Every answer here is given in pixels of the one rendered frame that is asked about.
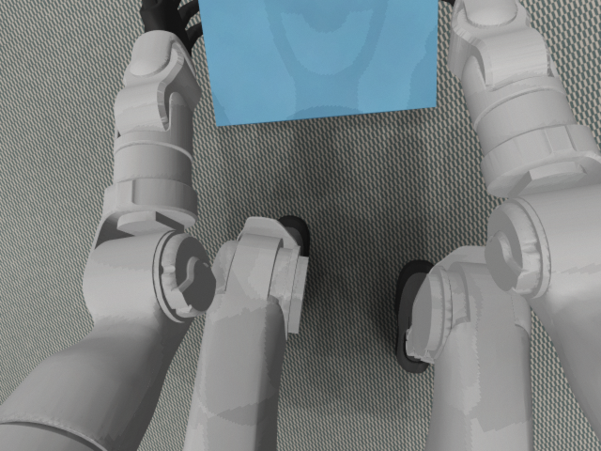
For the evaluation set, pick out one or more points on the right robot upper arm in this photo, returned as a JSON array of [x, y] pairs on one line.
[[546, 247]]

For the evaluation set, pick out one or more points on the left robot hand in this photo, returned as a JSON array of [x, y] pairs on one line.
[[164, 15]]

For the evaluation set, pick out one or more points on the robot left forearm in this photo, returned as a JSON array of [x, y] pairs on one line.
[[152, 188]]

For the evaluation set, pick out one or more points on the left robot upper arm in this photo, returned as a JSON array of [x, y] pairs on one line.
[[100, 394]]

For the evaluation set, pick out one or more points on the carton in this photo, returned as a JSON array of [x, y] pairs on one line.
[[281, 60]]

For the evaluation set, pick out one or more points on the robot left shin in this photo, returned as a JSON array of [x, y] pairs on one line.
[[254, 225]]

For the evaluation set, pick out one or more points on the right robot foot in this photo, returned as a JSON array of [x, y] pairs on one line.
[[409, 282]]

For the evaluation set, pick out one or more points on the robot right forearm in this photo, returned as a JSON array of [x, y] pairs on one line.
[[517, 103]]

